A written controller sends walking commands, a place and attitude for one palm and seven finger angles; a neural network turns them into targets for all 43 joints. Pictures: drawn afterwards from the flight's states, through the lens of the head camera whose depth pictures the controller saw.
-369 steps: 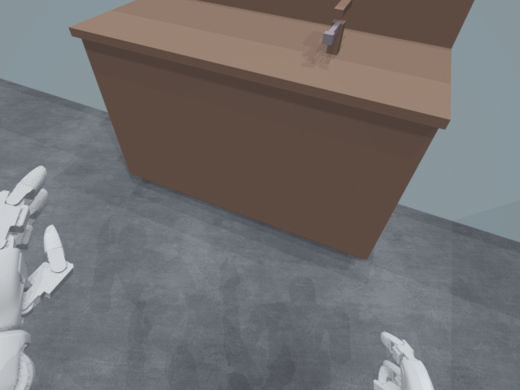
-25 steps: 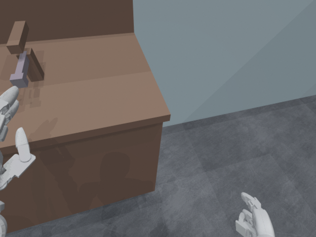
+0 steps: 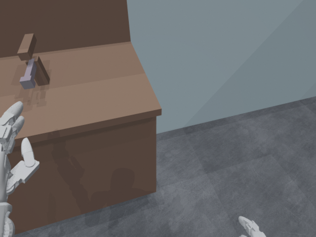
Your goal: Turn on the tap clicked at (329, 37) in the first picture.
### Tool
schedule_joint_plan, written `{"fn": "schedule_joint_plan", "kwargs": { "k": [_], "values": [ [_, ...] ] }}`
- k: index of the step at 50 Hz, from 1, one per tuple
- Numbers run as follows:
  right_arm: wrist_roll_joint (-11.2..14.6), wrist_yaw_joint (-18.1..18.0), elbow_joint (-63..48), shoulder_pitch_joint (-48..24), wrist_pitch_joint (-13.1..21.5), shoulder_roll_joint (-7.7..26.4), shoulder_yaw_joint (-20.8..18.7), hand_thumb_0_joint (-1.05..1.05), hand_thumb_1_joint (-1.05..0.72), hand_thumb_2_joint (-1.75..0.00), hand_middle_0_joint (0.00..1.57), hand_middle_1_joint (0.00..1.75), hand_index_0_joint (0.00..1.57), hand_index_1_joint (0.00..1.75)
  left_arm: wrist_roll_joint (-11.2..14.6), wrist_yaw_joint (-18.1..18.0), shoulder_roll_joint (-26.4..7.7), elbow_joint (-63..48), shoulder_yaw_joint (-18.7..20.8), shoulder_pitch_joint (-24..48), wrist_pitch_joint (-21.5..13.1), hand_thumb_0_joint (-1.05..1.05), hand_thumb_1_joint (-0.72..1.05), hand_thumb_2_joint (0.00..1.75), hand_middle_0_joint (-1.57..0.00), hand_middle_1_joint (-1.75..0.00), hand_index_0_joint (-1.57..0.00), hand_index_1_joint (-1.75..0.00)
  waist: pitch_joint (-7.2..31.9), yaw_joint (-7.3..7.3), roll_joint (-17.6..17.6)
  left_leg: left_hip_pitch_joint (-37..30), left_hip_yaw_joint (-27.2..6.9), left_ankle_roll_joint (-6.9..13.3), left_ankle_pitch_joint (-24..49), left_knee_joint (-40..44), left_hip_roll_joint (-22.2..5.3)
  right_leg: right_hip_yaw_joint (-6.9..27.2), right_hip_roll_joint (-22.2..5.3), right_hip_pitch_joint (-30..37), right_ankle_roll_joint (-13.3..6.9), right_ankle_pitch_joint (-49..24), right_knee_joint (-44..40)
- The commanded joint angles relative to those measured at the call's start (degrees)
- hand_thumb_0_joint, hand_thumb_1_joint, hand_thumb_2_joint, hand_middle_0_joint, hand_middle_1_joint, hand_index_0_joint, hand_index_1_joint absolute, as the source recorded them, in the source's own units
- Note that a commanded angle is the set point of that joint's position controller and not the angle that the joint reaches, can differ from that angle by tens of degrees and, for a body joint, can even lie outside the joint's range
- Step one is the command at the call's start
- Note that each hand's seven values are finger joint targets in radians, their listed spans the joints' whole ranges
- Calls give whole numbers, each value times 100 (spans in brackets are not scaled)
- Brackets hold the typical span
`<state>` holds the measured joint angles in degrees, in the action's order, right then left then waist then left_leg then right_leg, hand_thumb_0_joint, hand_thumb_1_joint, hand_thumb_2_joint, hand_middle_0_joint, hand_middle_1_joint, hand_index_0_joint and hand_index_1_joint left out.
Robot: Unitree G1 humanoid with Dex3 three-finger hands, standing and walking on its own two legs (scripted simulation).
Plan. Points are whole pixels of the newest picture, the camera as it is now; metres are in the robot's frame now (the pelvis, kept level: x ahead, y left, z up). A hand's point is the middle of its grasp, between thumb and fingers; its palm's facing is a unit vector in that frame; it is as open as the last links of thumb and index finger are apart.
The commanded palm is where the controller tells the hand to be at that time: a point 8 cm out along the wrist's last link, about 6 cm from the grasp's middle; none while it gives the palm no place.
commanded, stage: come to a stop and stand still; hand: left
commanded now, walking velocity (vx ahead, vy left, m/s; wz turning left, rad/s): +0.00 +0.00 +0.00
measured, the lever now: (27, 82) +0.48 +0.42 +0.14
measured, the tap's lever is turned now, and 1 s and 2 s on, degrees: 0 0 0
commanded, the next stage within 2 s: look again from close up in 0.22 s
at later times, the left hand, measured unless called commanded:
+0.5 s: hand (7, 132) +0.25 +0.30 +0.20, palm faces +0.49 -0.80 -0.35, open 7.4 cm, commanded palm +0.17 +0.30 +0.18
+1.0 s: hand (23, 133) +0.28 +0.30 +0.16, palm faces +0.35 -0.84 -0.41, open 7.4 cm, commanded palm +0.23 +0.34 +0.18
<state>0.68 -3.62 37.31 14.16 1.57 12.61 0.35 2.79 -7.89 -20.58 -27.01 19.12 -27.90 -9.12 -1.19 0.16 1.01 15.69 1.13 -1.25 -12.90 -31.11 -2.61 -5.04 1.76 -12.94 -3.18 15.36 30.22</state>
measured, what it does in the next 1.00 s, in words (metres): shifts its weight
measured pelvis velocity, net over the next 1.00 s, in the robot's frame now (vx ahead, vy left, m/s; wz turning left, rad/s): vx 0.06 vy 0.07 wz -0.04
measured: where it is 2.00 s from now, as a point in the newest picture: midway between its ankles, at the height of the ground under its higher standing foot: outside the picture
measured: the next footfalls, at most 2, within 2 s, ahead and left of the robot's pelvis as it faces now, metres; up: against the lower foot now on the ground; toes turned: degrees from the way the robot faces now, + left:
left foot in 1.82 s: +0.23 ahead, +0.25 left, +0.00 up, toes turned +2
right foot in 1.98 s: +0.20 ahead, +0.02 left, +0.00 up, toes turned -3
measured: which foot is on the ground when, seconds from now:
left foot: down 0.00-1.00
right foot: down 0.00-1.00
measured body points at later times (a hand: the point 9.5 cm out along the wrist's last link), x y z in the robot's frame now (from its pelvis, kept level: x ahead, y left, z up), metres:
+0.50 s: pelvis +0.00 +0.02 +0.00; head +0.01 +0.02 +0.45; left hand +0.22 +0.34 +0.22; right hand +0.16 -0.20 -0.09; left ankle +0.04 +0.13 -0.73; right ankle +0.01 -0.08 -0.73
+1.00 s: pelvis +0.06 +0.07 +0.00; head +0.08 +0.07 +0.44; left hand +0.25 +0.35 +0.18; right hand +0.24 -0.16 -0.07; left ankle +0.04 +0.13 -0.73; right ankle +0.02 -0.08 -0.73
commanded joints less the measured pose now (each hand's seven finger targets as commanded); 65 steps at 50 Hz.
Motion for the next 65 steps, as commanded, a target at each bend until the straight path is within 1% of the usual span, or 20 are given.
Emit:
{"fn": "schedule_joint_plan", "kwargs": {
  "k": [1,10,15,16,17,18,20,22,25,30,31,35,37,41,43,49,54,61,63,65],
  "values": [
    [-44,-83,-1085,-822,404,537,-139,0,-90,-90,20,30,20,30,-57,-125,-841,-1124,504,634,-414,0,90,90,-20,-30,-20,-30,50,-48,741,219,-555,296,-359,1086,-549,825,-532,-175,260,581,-943],
    [-36,-22,-1101,-628,553,565,-223,0,-90,-90,20,30,20,30,-86,-214,-986,-1290,573,417,-439,0,90,90,-20,-30,-20,-30,463,-36,28,-30,-235,172,-304,402,-156,1210,-923,-117,86,694,-1344],
    [-40,-42,-1103,-666,501,529,-187,0,-90,-90,20,30,20,30,-18,-210,-1000,-1129,687,240,-405,0,90,90,-20,-30,-20,-30,450,-17,-95,-44,-307,178,4,449,-221,1082,-822,-92,119,337,-1256],
    [140,-367,-1554,-180,609,729,170,0,-90,-90,20,30,20,30,129,-263,-5190,-2212,2928,5925,-1153,0,90,90,-20,-30,-20,-30,-210,337,208,424,-222,181,-590,562,-74,657,-554,-527,351,595,-933],
    [157,-118,-1242,-709,886,108,39,0,-90,-90,20,30,20,30,13,-78,-2063,56,1807,3581,-889,0,90,90,-20,-30,-20,-30,808,-97,408,-232,-174,313,-400,440,-289,527,-605,-784,181,1271,-623],
    [-67,-54,-1176,-757,955,472,-62,0,-90,-90,20,30,20,30,53,-50,-2070,-44,1713,2695,-907,0,90,90,-20,-30,-20,-30,607,-176,473,55,-294,210,-846,583,-219,946,-442,-415,60,849,-920],
    [-70,49,-1146,-433,1007,601,-134,0,-90,-90,20,30,20,30,88,104,-1241,450,939,1814,-861,0,90,90,-20,-30,-20,-30,509,-135,135,-87,-96,141,-756,77,145,1498,-886,-425,-53,570,-1364],
    [-12,221,-1198,-500,1016,593,-123,0,-90,-90,20,30,20,30,154,233,-495,278,310,976,-785,0,90,90,-20,-30,-20,-30,457,-156,-146,-291,-40,142,-522,83,133,1505,-939,-398,-37,428,-1431],
    [9,273,-1210,-654,992,651,-133,0,-90,-90,20,30,20,30,66,229,-486,-425,141,738,-616,0,90,90,-20,-30,-20,-30,286,-95,-480,-414,-149,114,-333,551,19,1053,-639,-466,104,509,-1388],
    [-67,109,-1381,-923,901,653,-120,0,-90,-90,20,30,20,30,-52,52,-1193,-1086,1027,960,-621,0,90,90,-20,-30,-20,-30,459,-141,73,-242,-421,187,42,1250,-256,499,-269,121,295,-460,-769],
    [-111,57,-1379,-985,863,681,-100,0,-90,-90,20,30,20,30,-66,-9,-1647,-1475,1397,1312,-659,0,90,90,-20,-30,-20,-30,567,-147,324,-216,-452,178,185,1290,-257,468,-275,262,297,-587,-650],
    [-132,64,-1436,-886,855,605,-127,0,-90,-90,20,30,20,30,-42,-49,-1359,-1790,1229,1106,-651,0,90,90,-20,-30,-20,-30,1199,-139,941,-827,-186,175,2209,702,-179,400,-324,620,221,-1725,-492],
    [-138,133,-1416,-840,876,627,-153,0,-90,-90,20,30,20,30,-47,-25,-1149,-1855,1059,905,-638,0,90,90,-20,-30,-20,-30,1492,-89,841,-1153,-120,139,3009,395,-179,353,-327,642,205,-2094,-396],
    [-128,243,-1336,-695,828,739,-290,0,-90,-90,20,30,20,30,-26,-5,-710,-1604,748,51,-546,0,90,90,-20,-30,-20,-30,1568,-9,654,-1251,-164,245,2711,197,-242,284,-337,371,159,-1743,-143],
    [-114,256,-1325,-711,725,786,-315,0,-90,-90,20,30,20,30,-29,9,-752,-1369,766,-58,-466,0,90,90,-20,-30,-20,-30,1193,15,451,-904,-316,268,1975,331,-331,206,-271,97,186,-1125,-46],
    [-32,105,-1414,-838,533,741,-255,0,-90,-90,20,30,20,30,13,-33,-924,-1075,897,606,-418,0,90,90,-20,-30,-20,-30,489,42,194,-72,-595,443,-162,634,-379,246,-288,-92,136,-577,217],
    [-46,88,-1455,-903,625,693,-216,0,-90,-90,20,30,20,30,-22,-81,-997,-1555,788,1062,-486,0,90,90,-20,-30,-20,-30,773,14,587,-412,-442,469,1101,196,-287,279,-375,77,77,-1180,365],
    [8,162,-1362,-889,575,664,-266,0,-90,-90,20,30,20,30,19,-183,-1175,-1578,1061,456,-533,0,90,90,-20,-30,-20,-30,1105,-22,-219,86,128,332,1436,-958,178,1160,-1044,920,-326,-2256,389],
    [35,170,-1348,-862,495,644,-254,0,-90,-90,20,30,20,30,70,-176,-1141,-1493,1111,300,-550,0,90,90,-20,-30,-20,-30,1010,40,-80,-148,5,366,1677,-721,129,935,-931,613,-216,-2218,742],
    [40,154,-1367,-826,429,703,-260,0,-90,-90,20,30,20,30,117,-135,-1133,-1489,1167,281,-551,0,90,90,-20,-30,-20,-30,837,152,840,-1039,-751,522,2409,-22,-297,179,-327,-649,179,-1240,1598]
  ]
}}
